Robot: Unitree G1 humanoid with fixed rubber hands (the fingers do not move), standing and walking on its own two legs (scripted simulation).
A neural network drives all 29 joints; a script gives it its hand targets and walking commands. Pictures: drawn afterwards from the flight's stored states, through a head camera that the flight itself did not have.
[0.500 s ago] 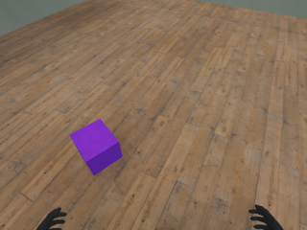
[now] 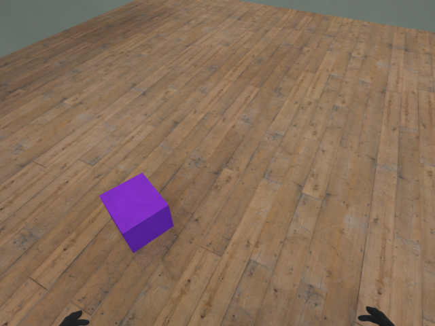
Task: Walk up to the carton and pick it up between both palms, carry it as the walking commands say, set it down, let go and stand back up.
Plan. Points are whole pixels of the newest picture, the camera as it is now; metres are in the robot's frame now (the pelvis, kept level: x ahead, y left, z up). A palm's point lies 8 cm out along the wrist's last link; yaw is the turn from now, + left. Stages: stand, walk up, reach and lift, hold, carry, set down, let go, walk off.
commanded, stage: stand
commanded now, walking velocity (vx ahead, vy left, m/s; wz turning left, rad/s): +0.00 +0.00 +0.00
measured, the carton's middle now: (137, 211) +0.77 +0.42 -0.68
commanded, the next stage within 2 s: walk up in 1.20 s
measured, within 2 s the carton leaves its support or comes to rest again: neither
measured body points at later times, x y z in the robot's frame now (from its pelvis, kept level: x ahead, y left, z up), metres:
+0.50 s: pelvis +0.00 +0.00 +0.00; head +0.01 +0.00 +0.45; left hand +0.11 +0.32 -0.11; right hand +0.11 -0.32 -0.11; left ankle +0.01 +0.12 -0.74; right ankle +0.01 -0.13 -0.74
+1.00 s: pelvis +0.01 +0.00 +0.00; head +0.01 +0.00 +0.45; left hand +0.12 +0.32 -0.11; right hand +0.12 -0.32 -0.11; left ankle +0.01 +0.12 -0.74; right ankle +0.01 -0.13 -0.74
